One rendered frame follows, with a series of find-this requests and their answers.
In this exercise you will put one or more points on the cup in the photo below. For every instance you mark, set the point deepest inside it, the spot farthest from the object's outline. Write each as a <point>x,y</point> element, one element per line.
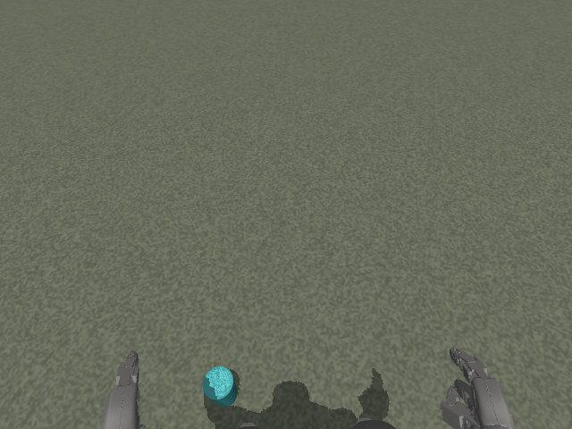
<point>219,386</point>

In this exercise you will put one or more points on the left robot hand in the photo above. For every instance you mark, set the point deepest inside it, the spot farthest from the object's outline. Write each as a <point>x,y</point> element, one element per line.
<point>122,404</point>

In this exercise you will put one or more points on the right robot hand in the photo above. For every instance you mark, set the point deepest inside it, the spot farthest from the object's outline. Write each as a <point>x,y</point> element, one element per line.
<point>486,401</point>

